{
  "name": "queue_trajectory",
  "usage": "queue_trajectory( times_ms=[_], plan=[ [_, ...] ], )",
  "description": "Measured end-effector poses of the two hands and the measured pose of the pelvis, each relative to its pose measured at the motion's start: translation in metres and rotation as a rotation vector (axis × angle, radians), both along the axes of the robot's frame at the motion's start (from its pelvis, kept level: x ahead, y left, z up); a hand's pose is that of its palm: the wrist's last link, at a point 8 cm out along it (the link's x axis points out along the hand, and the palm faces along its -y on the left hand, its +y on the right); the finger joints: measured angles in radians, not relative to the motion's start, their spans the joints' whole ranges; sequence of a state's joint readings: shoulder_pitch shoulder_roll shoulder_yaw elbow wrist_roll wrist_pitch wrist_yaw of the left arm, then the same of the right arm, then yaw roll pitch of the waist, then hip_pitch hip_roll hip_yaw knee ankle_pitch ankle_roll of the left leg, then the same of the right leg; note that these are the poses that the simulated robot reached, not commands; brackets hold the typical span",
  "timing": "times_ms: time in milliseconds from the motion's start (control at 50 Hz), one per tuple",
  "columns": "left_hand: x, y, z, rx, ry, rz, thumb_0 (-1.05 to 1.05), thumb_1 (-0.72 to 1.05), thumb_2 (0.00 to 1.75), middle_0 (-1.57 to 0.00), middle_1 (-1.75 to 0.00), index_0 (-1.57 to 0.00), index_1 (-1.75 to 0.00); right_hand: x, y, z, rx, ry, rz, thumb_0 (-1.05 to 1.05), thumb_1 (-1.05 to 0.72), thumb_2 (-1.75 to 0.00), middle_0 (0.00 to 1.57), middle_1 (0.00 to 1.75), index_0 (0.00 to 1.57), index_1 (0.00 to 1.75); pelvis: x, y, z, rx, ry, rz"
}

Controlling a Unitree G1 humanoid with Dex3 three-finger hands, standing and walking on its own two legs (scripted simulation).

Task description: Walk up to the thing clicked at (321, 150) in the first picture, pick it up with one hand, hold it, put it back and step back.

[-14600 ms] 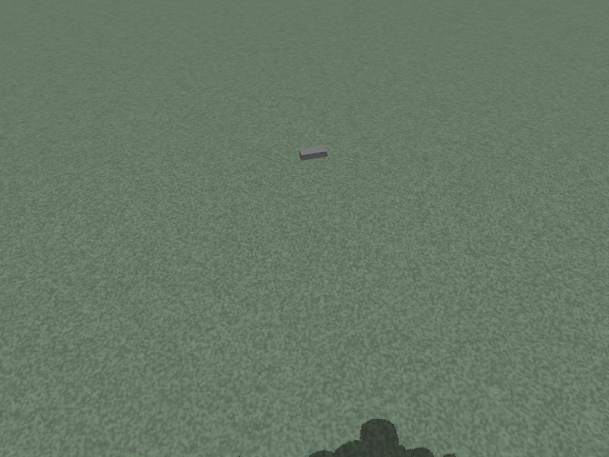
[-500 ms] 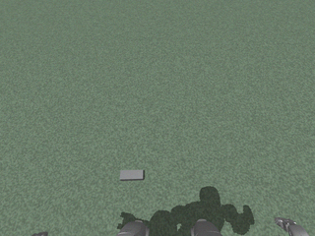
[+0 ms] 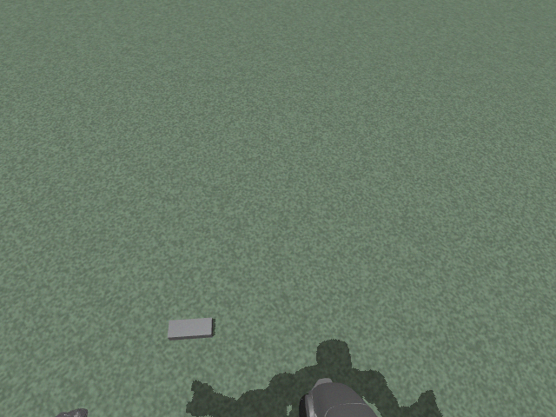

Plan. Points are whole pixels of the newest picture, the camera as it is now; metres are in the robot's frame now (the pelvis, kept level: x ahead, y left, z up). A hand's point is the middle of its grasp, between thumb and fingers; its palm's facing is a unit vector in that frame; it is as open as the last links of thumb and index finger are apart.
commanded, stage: walk up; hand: left
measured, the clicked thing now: (190, 328) +0.43 +0.26 -0.72
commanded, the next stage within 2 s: stand in 1.46 s
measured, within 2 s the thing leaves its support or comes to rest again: neither
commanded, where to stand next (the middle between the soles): +0.05 +0.01 m, yaw +2 degrees
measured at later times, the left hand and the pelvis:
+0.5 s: hand out of the picture +0.04 +0.33 -0.13, palm faces +0.13 -0.86 -0.50, open 7.4 cm; pelvis -0.05 +0.02 -0.01, yaw +7 degrees
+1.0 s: hand out of the picture -0.03 +0.26 -0.12, palm faces +0.04 -0.90 -0.44, open 7.4 cm; pelvis -0.04 -0.04 +0.01, yaw +3 degrees
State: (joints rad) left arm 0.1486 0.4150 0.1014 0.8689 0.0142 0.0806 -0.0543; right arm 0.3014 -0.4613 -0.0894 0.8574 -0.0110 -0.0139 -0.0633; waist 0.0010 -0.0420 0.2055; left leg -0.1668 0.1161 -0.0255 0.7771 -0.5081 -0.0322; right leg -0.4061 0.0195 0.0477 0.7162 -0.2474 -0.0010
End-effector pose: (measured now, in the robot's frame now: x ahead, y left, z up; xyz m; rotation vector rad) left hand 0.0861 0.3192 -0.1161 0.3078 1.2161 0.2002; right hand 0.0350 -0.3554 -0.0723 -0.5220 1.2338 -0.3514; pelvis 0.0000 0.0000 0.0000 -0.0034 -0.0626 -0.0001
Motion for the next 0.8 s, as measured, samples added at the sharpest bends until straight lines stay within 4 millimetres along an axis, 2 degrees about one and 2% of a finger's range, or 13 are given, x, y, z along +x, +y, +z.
queue_trajectory(
  times_ms=[40,120,200,280,380,440,480,540,640,740,800],
  plan=[
    [0.007,-0.015,0.004,0.006,-0.017,-0.023,0.0,0.9,0.9,-0.21,-0.3,-0.2,-0.3,0.017,-0.002,-0.012,0.035,-0.024,0.011,0.0,-0.9,-0.9,0.21,0.3,0.21,0.3,-0.001,-0.007,0.0,-0.011,-0.009,0.007],
    [0.014,-0.036,0.022,0.012,-0.056,-0.027,0.0,0.9,0.9,-0.21,-0.3,-0.2,-0.3,0.041,0.013,-0.022,0.13,-0.061,0.043,0.0,-0.9,-0.9,0.21,0.3,0.2,0.3,0.001,-0.016,0.01,0.009,0.002,0.014],
    [0.018,-0.039,0.038,0.049,-0.128,-0.005,0.0,0.9,0.9,-0.21,-0.3,-0.21,-0.3,0.054,0.028,-0.034,0.202,-0.043,0.09,0.0,-0.9,-0.9,0.21,0.3,0.2,0.3,0.005,-0.018,0.013,0.003,0.014,0.042],
    [0.005,-0.022,0.05,0.126,-0.16,0.033,0.0,0.9,0.89,-0.21,-0.3,-0.21,-0.3,0.059,0.039,-0.048,0.238,-0.017,0.124,0.0,-0.9,-0.9,0.21,0.3,0.21,0.3,-0.001,-0.014,0.009,0.001,0.009,0.067],
    [-0.027,0.011,0.057,0.207,-0.135,0.065,0.0,0.9,0.89,-0.21,-0.3,-0.21,-0.3,0.056,0.053,-0.059,0.251,-0.013,0.148,0.0,-0.9,-0.9,0.21,0.3,0.21,0.3,-0.022,-0.001,0.003,0.012,0.011,0.09],
    [-0.045,0.031,0.051,0.215,-0.123,0.076,0.0,0.9,0.9,-0.21,-0.3,-0.2,-0.3,0.047,0.062,-0.059,0.238,-0.014,0.165,0.0,-0.9,-0.9,0.21,0.3,0.21,0.3,-0.036,0.01,-0.002,0.013,0.016,0.107],
    [-0.055,0.043,0.039,0.198,-0.129,0.089,0.0,0.9,0.9,-0.21,-0.3,-0.2,-0.3,0.037,0.067,-0.057,0.212,-0.013,0.181,0.0,-0.9,-0.9,0.21,0.3,0.21,0.3,-0.044,0.019,-0.009,0.006,0.016,0.12],
    [-0.074,0.055,0.019,0.159,-0.119,0.117,0.0,0.9,0.9,-0.21,-0.3,-0.2,-0.3,0.018,0.077,-0.048,0.177,-0.015,0.187,0.0,-0.9,-0.9,0.21,0.3,0.21,0.3,-0.056,0.027,-0.014,0.051,-0.012,0.101],
    [-0.108,0.045,0.003,0.062,-0.036,0.142,0.0,0.9,0.9,-0.21,-0.3,-0.2,-0.3,-0.005,0.081,-0.014,0.137,-0.028,0.17,0.0,-0.9,-0.9,0.21,0.3,0.21,0.3,-0.063,0.028,0.002,0.002,-0.003,0.109],
    [-0.144,0.029,-0.003,-0.015,0.06,0.122,0.0,0.9,0.9,-0.21,-0.3,-0.2,-0.3,-0.011,0.062,0.019,0.087,-0.103,0.152,0.0,-0.9,-0.9,0.21,0.3,0.21,0.3,-0.062,0.019,0.015,-0.003,0.009,0.074],
    [-0.154,0.018,0.002,-0.032,0.098,0.099,0.0,0.9,0.9,-0.21,-0.3,-0.2,-0.3,-0.015,0.043,0.033,0.067,-0.139,0.133,0.0,-0.9,-0.9,0.21,0.3,0.21,0.3,-0.056,0.011,0.021,-0.01,0.008,0.051]
  ],
)
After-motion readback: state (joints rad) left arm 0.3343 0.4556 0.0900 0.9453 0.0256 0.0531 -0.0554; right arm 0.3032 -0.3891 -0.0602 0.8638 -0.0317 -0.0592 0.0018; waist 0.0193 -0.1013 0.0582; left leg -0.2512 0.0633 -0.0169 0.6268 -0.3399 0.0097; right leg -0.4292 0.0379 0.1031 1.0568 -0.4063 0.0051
